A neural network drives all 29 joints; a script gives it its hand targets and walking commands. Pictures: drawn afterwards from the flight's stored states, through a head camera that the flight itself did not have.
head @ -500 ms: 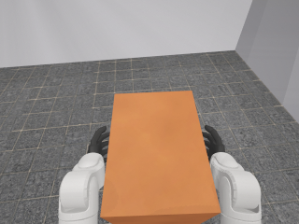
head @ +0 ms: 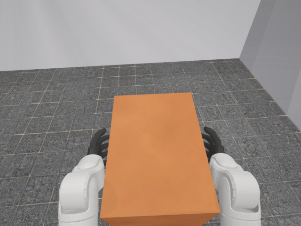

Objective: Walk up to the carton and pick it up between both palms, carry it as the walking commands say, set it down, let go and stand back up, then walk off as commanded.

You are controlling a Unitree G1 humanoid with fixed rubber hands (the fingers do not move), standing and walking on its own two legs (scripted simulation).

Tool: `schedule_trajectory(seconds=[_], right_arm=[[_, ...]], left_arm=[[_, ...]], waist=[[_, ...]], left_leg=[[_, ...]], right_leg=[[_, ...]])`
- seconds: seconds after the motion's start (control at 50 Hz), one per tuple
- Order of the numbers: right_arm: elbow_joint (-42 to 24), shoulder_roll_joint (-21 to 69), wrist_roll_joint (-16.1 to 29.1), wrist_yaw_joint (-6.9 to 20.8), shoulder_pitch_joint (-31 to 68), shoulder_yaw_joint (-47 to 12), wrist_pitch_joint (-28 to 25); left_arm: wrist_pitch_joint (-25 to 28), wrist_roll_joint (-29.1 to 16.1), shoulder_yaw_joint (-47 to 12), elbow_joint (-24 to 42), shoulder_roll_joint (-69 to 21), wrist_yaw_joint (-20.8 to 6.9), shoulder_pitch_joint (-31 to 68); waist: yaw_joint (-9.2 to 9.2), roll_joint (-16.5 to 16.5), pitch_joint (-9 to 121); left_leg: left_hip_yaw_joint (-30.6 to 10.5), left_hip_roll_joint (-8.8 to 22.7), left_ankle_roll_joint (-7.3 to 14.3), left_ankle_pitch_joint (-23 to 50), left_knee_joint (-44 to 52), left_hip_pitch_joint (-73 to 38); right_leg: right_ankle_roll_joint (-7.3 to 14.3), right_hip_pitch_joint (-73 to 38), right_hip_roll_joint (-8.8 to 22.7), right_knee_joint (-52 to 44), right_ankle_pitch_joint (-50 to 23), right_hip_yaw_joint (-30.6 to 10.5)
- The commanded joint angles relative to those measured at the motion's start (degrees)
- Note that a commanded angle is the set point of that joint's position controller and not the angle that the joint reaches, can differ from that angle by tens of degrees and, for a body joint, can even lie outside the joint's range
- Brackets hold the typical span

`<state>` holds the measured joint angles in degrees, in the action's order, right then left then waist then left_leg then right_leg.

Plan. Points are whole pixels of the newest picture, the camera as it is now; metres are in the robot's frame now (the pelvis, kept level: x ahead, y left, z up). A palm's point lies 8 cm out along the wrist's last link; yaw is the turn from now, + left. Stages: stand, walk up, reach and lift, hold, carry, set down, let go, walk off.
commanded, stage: carry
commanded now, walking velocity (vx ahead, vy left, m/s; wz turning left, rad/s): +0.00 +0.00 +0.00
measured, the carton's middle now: (155, 168) +0.26 +0.00 +0.03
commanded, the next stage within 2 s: none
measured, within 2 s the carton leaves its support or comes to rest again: neither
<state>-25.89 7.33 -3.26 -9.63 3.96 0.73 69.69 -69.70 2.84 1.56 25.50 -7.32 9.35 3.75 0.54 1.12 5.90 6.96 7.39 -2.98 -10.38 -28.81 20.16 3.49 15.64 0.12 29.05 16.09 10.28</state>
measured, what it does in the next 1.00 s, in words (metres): stands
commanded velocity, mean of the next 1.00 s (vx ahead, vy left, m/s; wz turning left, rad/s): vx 0.00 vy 0.00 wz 0.00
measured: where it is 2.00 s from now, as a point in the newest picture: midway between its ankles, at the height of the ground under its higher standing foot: outside the picture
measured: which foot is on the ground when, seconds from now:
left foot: down 0.00-1.00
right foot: down 0.00-1.00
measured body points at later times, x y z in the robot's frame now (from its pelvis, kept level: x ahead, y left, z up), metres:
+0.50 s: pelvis +0.01 +0.02 +0.00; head -0.01 +0.02 +0.45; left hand +0.27 +0.16 +0.09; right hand +0.27 -0.12 +0.09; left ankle +0.04 +0.15 -0.73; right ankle +0.00 -0.07 -0.73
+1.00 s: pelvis +0.02 +0.03 +0.00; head +0.00 +0.02 +0.45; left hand +0.28 +0.17 +0.09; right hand +0.28 -0.12 +0.09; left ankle +0.04 +0.15 -0.73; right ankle +0.00 -0.07 -0.73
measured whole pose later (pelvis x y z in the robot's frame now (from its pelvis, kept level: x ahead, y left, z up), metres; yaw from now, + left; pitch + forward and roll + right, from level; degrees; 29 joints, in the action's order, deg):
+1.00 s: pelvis +0.02 +0.03 +0.00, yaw +0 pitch +3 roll +0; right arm -23.1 7.3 -3.1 -9.6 4.2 1.4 67.4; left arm -67.6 3.1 1.7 22.5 -7.3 9.3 4.4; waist 0.3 0.4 6.5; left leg 8.2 4.7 -0.8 -11.5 -27.9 19.1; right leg 0.8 15.1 3.1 28.9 16.8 9.5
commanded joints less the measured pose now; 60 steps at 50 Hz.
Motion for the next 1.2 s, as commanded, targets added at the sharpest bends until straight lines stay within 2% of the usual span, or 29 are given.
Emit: schedule_trajectory(seconds=[0.0,0.38,0.92,1.18], right_arm=[[-4.9,48.9,15.6,7.5,21.7,-32.1,-1.1],[-5.4,48.6,15.5,7.1,21.3,-31.7,-1.3],[-2.7,47.4,14.6,7.4,21.8,-30.2,-3.5],[-5.7,47.1,15.6,6.8,20.4,-31.4,-2.2]], left_arm=[[1.1,-15.3,-32.2,5.3,-47.8,-7.6,21.7],[1.4,-15.4,-32.4,5.8,-48.0,-7.3,21.9],[3.6,-14.1,-31.0,3.0,-47.2,-7.4,22.3],[2.3,-15.0,-32.0,6.0,-46.9,-6.8,20.9]], waist=[[0.05,-1.0,10.1],[-0.07,-0.7,11.0],[-0.17,-1.0,11.2],[-0.03,-1.2,11.4]], left_leg=[[-2.9,3.3,1.3,5.8,2.1,-6.0],[-4.0,2.9,3.0,7.5,3.7,-7.4],[-4.0,2.6,3.5,8.7,3.9,-7.7],[-3.6,2.5,3.5,10.0,3.3,-8.1]], right_leg=[[-1.3,-2.0,9.6,-6.5,-12.2,-7.3],[-1.8,-1.8,9.5,-5.6,-10.1,-7.0],[-2.1,-2.5,9.6,-5.1,-11.2,-6.6],[-2.3,-3.2,9.8,-4.8,-13.5,-6.0]])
